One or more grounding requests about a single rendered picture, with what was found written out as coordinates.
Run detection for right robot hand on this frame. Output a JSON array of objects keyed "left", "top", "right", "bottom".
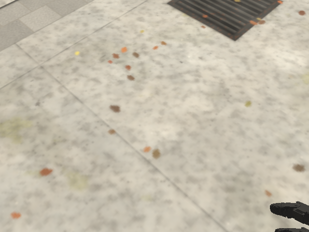
[{"left": 269, "top": 201, "right": 309, "bottom": 232}]

